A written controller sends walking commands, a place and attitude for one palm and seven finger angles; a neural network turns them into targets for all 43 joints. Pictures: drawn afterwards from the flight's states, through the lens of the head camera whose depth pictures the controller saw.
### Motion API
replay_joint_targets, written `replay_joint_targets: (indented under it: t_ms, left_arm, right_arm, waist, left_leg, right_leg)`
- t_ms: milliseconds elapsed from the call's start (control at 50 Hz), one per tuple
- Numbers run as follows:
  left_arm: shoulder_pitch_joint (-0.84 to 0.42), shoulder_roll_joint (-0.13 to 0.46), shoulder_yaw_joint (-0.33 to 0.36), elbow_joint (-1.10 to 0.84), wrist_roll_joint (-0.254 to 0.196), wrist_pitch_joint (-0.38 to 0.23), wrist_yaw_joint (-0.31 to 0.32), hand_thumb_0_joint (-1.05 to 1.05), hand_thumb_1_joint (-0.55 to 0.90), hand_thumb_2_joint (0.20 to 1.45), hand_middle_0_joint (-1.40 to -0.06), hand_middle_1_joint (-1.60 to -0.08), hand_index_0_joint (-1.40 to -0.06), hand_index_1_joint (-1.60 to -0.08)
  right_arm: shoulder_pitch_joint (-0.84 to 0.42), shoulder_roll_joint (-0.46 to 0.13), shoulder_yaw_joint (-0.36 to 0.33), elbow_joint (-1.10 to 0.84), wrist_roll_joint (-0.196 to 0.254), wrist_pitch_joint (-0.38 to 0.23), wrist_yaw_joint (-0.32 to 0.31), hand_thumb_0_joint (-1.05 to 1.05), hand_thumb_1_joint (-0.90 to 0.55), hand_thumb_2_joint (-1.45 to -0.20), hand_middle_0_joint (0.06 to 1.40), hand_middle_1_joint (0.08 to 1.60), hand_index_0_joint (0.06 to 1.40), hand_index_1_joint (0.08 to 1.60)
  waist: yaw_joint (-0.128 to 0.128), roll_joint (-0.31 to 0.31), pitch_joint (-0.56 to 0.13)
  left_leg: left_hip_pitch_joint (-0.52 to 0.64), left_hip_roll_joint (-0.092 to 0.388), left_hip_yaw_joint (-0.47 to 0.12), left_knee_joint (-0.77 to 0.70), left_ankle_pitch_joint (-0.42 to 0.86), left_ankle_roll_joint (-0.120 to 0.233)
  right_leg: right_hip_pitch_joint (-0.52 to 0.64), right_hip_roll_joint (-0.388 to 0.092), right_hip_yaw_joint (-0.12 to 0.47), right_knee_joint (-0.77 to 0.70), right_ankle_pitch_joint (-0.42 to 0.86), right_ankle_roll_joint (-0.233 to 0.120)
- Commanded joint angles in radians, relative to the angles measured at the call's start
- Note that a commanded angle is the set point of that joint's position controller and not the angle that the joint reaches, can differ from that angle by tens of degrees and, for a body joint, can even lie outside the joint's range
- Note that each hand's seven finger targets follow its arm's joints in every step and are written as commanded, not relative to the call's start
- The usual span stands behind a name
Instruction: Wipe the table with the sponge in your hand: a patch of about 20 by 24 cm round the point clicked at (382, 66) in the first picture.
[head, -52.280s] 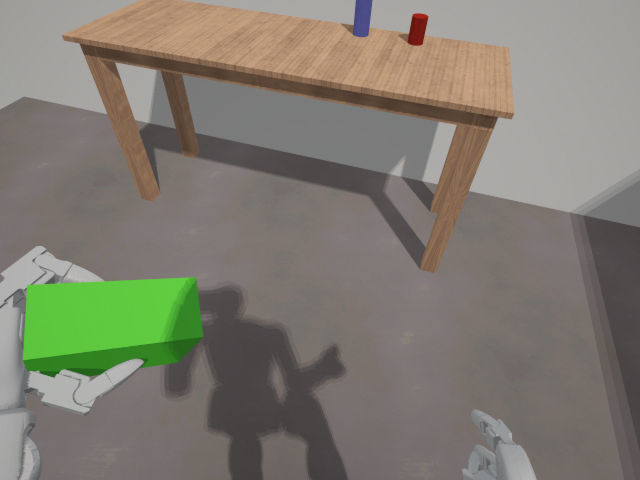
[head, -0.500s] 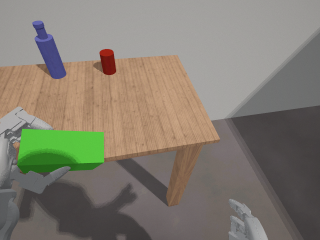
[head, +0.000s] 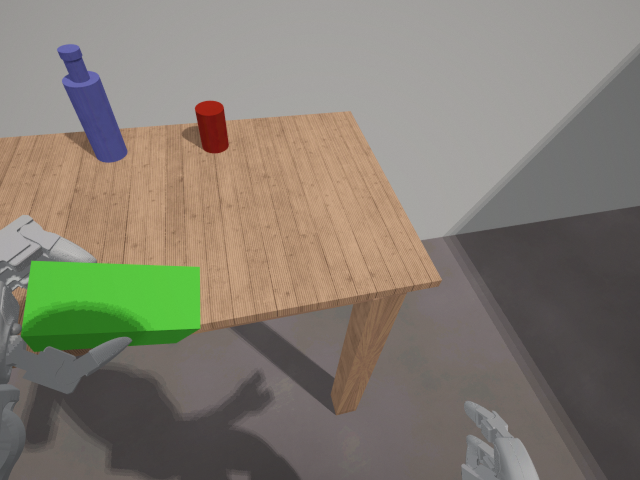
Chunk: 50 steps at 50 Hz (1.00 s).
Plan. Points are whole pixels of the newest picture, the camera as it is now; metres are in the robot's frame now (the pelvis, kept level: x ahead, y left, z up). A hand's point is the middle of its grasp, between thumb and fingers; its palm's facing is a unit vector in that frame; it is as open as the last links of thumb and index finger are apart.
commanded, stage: come to a stop and stand still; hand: left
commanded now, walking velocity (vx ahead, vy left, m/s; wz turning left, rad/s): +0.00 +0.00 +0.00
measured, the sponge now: (142, 308) +0.25 +0.21 +0.13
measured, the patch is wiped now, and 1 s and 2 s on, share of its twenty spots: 0.00 0.00 0.00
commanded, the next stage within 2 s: look again from close up in 1.24 s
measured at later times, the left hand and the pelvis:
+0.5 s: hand (36, 260) +0.25 +0.28 +0.19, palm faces +0.47 -0.81 -0.36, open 10.1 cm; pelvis -0.01 +0.00 +0.00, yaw -3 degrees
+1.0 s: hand (114, 275) +0.26 +0.22 +0.17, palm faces +0.31 -0.89 -0.32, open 10.1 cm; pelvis +0.02 +0.00 +0.00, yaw -4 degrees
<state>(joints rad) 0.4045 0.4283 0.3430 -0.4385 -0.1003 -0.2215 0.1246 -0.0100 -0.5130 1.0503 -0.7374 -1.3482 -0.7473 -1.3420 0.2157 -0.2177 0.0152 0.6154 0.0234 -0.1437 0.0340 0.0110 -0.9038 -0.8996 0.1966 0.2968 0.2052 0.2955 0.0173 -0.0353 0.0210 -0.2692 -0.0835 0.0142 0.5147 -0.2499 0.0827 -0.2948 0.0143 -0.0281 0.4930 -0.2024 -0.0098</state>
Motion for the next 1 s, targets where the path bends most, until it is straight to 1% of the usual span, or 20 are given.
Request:
replay_joint_targets:
  t_ms: [0, 160, 300, 320, 340, 360, 380, 400, 420, 460, 500, 580, 600, 620, 700, 740, 780, 840, 880, 980]
  left_arm:
    - [-0.02, 0.168, 0.136, -0.169, -0.024, -0.061, 0.012, 0.0, 0.1, 1.3, -1.2, -1.6, -1.2, -1.6]
    - [-0.073, 0.142, 0.101, -0.184, -0.028, -0.045, 0.005, 0.0, 0.1, 1.3, -1.2, -1.6, -1.2, -1.6]
    - [-0.12, 0.18, 0.114, -0.251, -0.014, -0.04, 0.009, 0.0, 0.1, 1.3, -1.2, -1.6, -1.2, -1.6]
    - [-0.118, 0.15, 0.093, -0.249, -0.015, -0.039, 0.007, 0.0, 0.1, 1.3, -1.2, -1.6, -1.2, -1.6]
    - [-1.187, 0.905, 0.638, -0.518, 0.234, -0.171, 0.008, 0.0, 0.1, 1.3, -1.2, -1.6, -1.2, -1.6]
    - [-0.581, 0.256, 0.238, 0.098, 0.092, -0.12, -0.048, 0.0, 0.1, 1.3, -1.2, -1.6, -1.2, -1.6]
    - [-0.292, 0.22, 0.204, 0.026, 0.051, -0.108, -0.05, 0.0, 0.1, 1.3, -1.2, -1.6, -1.2, -1.6]
    - [-0.19, 0.027, 0.077, 0.08, 0.034, -0.078, -0.056, 0.0, 0.1, 1.3, -1.2, -1.6, -1.2, -1.6]
    - [-0.26, 0.079, 0.077, -0.049, 0.039, -0.087, -0.06, 0.0, 0.1, 1.3, -1.2, -1.6, -1.2, -1.6]
    - [-0.182, 0.035, 0.029, -0.143, 0.037, -0.102, -0.061, 0.0, 0.1, 1.3, -1.2, -1.6, -1.2, -1.6]
    - [-0.065, 0.026, 0.029, -0.155, 0.037, -0.094, -0.051, 0.0, 0.1, 1.3, -1.2, -1.6, -1.2, -1.6]
    - [-0.045, 0.15, 0.178, -0.145, 0.042, -0.094, -0.026, 0.0, 0.1, 1.3, -1.2, -1.6, -1.2, -1.6]
    - [-0.061, 0.229, 0.26, -0.156, 0.043, -0.097, -0.014, 0.0, 0.1, 1.3, -1.2, -1.6, -1.2, -1.6]
    - [-0.069, 0.201, 0.246, -0.149, 0.038, -0.102, -0.015, 0.0, 0.1, 1.3, -1.2, -1.6, -1.2, -1.6]
    - [-0.166, 0.192, 0.218, -0.217, 0.041, -0.124, -0.025, 0.0, 0.1, 1.3, -1.2, -1.6, -1.2, -1.6]
    - [-0.171, 0.144, 0.162, -0.222, 0.046, -0.131, -0.031, 0.0, 0.1, 1.3, -1.2, -1.6, -1.2, -1.6]
    - [-0.159, 0.097, 0.11, -0.231, 0.05, -0.127, -0.033, 0.0, 0.1, 1.3, -1.2, -1.6, -1.2, -1.6]
    - [-0.122, 0.061, 0.074, -0.208, 0.056, -0.112, -0.031, 0.0, 0.1, 1.3, -1.2, -1.6, -1.2, -1.6]
    - [-0.095, 0.058, 0.077, -0.168, 0.057, -0.099, -0.028, 0.0, 0.1, 1.3, -1.2, -1.6, -1.2, -1.6]
    - [-0.092, 0.088, 0.118, -0.14, 0.055, -0.084, -0.026, 0.0, 0.1, 1.3, -1.2, -1.6, -1.2, -1.6]
  right_arm:
    - [-0.089, -0.15, -0.062, -0.151, 0.009, -0.043, -0.014, 0.0, -0.9, -0.9, 0.2, 0.3, 0.2, 0.3]
    - [-0.092, -0.143, -0.064, -0.173, 0.016, -0.023, -0.027, 0.0, -0.9, -0.9, 0.2, 0.3, 0.2, 0.3]
    - [-0.105, -0.15, -0.063, -0.185, 0.012, -0.022, -0.029, 0.0, -0.9, -0.9, 0.2, 0.3, 0.2, 0.3]
    - [-0.104, -0.134, -0.059, -0.184, 0.011, -0.02, -0.028, 0.0, -0.9, -0.9, 0.2, 0.3, 0.2, 0.3]
    - [0.06, -0.142, -0.026, -0.156, -0.053, -0.094, -0.029, 0.0, -0.9, -0.9, 0.2, 0.3, 0.2, 0.3]
    - [-0.088, -0.014, 0.012, -0.125, -0.007, -0.093, -0.028, 0.0, -0.9, -0.9, 0.2, 0.3, 0.2, 0.3]
    - [-0.043, -0.081, -0.043, -0.164, -0.002, -0.095, -0.038, 0.0, -0.9, -0.9, 0.2, 0.3, 0.2, 0.3]
    - [-0.044, -0.087, -0.055, -0.171, 0.018, -0.098, -0.02, 0.0, -0.9, -0.9, 0.2, 0.3, 0.2, 0.3]
    - [-0.031, -0.118, -0.068, -0.18, 0.013, -0.089, -0.013, 0.0, -0.9, -0.9, 0.2, 0.3, 0.2, 0.3]
    - [-0.053, -0.112, -0.065, -0.194, 0.013, -0.085, 0.004, 0.0, -0.9, -0.9, 0.2, 0.3, 0.2, 0.3]
    - [-0.079, -0.097, -0.054, -0.216, 0.021, -0.087, 0.01, 0.0, -0.9, -0.9, 0.2, 0.3, 0.2, 0.3]
    - [-0.081, -0.101, -0.053, -0.231, 0.009, -0.065, -0.022, 0.0, -0.9, -0.9, 0.2, 0.3, 0.2, 0.3]
    - [-0.089, -0.11, -0.053, -0.225, 0.006, -0.055, -0.033, 0.0, -0.9, -0.9, 0.2, 0.3, 0.2, 0.3]
    - [-0.091, -0.097, -0.049, -0.231, 0.001, -0.05, -0.044, 0.0, -0.9, -0.9, 0.2, 0.3, 0.2, 0.3]
    - [-0.099, -0.093, -0.041, -0.227, -0.001, -0.064, -0.058, 0.0, -0.9, -0.9, 0.2, 0.3, 0.2, 0.3]
    - [-0.082, -0.092, -0.039, -0.216, -0.002, -0.079, -0.057, 0.0, -0.9, -0.9, 0.2, 0.3, 0.2, 0.3]
    - [-0.068, -0.098, -0.043, -0.204, -0.002, -0.094, -0.051, 0.0, -0.9, -0.9, 0.2, 0.3, 0.2, 0.3]
    - [-0.055, -0.107, -0.052, -0.189, -0.004, -0.095, -0.044, 0.0, -0.9, -0.9, 0.2, 0.3, 0.2, 0.3]
    - [-0.053, -0.113, -0.057, -0.186, -0.004, -0.084, -0.043, 0.0, -0.9, -0.9, 0.2, 0.3, 0.2, 0.3]
    - [-0.073, -0.111, -0.053, -0.197, -0.007, -0.048, -0.051, 0.0, -0.9, -0.9, 0.2, 0.3, 0.2, 0.3]
  waist:
    - [0.012, 0.088, -0.158]
    - [0.011, 0.06, -0.131]
    - [0.01, 0.139, -0.157]
    - [0.01, 0.126, -0.151]
    - [0.003, 0.063, 0.063]
    - [0.019, 0.039, -0.137]
    - [0.039, 0.054, -0.078]
    - [0.021, 0.173, -0.173]
    - [0.007, 0.241, -0.214]
    - [0.019, 0.24, -0.192]
    - [0.03, 0.138, -0.162]
    - [0.023, -0.112, -0.092]
    - [0.022, -0.079, -0.092]
    - [0.015, -0.071, -0.093]
    - [0.004, 0.147, -0.076]
    - [0.003, 0.195, -0.105]
    - [0.003, 0.191, -0.126]
    - [0.0, 0.094, -0.142]
    - [0.001, 0.044, -0.127]
    - [-0.001, 0.033, -0.1]
  left_leg:
    - [-0.018, 0.152, -0.16, -0.135, 0.17, -0.1]
    - [-0.018, 0.166, -0.166, -0.167, 0.15, -0.099]
    - [-0.025, 0.175, -0.186, -0.172, 0.118, -0.095]
    - [-0.032, 0.177, -0.183, -0.177, 0.102, -0.097]
    - [-0.213, 0.225, -0.105, -0.069, 0.111, -0.009]
    - [0.026, 0.168, -0.125, -0.097, 0.124, -0.036]
    - [0.064, 0.172, -0.078, -0.118, 0.111, -0.066]
    - [0.154, 0.159, -0.036, -0.112, 0.155, -0.086]
    - [0.11, 0.182, -0.066, -0.14, 0.148, -0.093]
    - [0.046, 0.209, -0.076, -0.17, 0.11, -0.07]
    - [0.015, 0.22, -0.075, -0.195, 0.046, -0.058]
    - [-0.095, 0.211, -0.103, -0.215, -0.117, -0.051]
    - [-0.086, 0.201, -0.096, -0.215, -0.136, -0.052]
    - [-0.094, 0.194, -0.103, -0.212, -0.149, -0.047]
    - [-0.068, 0.18, -0.086, -0.199, -0.133, -0.042]
    - [-0.043, 0.181, -0.086, -0.192, -0.079, -0.045]
    - [0.008, 0.178, -0.068, -0.17, 0.004, -0.052]
    - [0.073, 0.181, -0.065, -0.141, 0.141, -0.075]
    - [0.069, 0.182, -0.062, -0.138, 0.161, -0.079]
    - [0.052, 0.178, -0.064, -0.152, 0.138, -0.077]
  right_leg:
    - [0.144, -0.082, 0.101, -0.023, 0.169, -0.013]
    - [0.146, -0.074, 0.091, -0.036, 0.159, 0.001]
    - [0.166, -0.069, 0.097, -0.009, 0.135, 0.0]
    - [0.169, -0.073, 0.088, -0.013, 0.129, 0.0]
    - [0.015, -0.039, 0.143, -0.051, 0.03, 0.015]
    - [-0.061, -0.089, 0.136, -0.096, -0.088, -0.053]
    - [0.017, -0.075, 0.225, -0.151, 0.038, -0.047]
    - [0.078, -0.063, 0.2, -0.078, 0.127, -0.057]
    - [0.128, -0.068, 0.167, -0.012, 0.122, -0.042]
    - [0.167, -0.057, 0.145, 0.014, 0.094, -0.026]
    - [0.175, -0.045, 0.113, 0.016, 0.078, -0.013]
    - [0.187, -0.049, 0.128, -0.043, 0.002, 0.0]
    - [0.174, -0.05, 0.134, -0.059, -0.017, -0.001]
    - [0.175, -0.059, 0.136, -0.066, -0.028, -0.005]
    - [0.155, -0.061, 0.151, -0.07, 0.009, -0.017]
    - [0.18, -0.058, 0.139, -0.051, 0.058, -0.02]
    - [0.177, -0.055, 0.135, -0.049, 0.108, -0.02]
    - [0.153, -0.049, 0.129, -0.054, 0.175, -0.017]
    - [0.153, -0.052, 0.136, -0.068, 0.194, -0.015]
    - [0.152, -0.057, 0.148, -0.091, 0.19, -0.019]
